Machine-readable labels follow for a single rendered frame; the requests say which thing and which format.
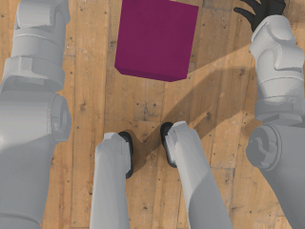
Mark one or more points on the right robot upper arm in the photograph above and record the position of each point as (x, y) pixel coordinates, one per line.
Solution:
(278, 151)

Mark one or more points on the right robot foot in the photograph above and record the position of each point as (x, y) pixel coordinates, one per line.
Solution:
(165, 127)

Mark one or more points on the left robot foot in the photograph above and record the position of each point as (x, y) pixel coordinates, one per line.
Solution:
(128, 138)

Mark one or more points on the robot foot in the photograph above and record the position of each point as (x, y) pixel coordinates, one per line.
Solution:
(128, 138)
(165, 127)

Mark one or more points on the carton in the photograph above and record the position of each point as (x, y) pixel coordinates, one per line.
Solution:
(155, 39)

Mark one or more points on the left robot forearm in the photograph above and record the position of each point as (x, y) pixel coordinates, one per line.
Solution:
(38, 46)

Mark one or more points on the robot right hand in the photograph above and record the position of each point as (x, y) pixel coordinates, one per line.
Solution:
(263, 10)

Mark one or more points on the left robot upper arm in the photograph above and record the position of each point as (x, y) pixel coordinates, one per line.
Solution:
(31, 125)

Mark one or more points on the right robot forearm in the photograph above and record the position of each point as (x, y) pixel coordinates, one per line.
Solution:
(279, 73)

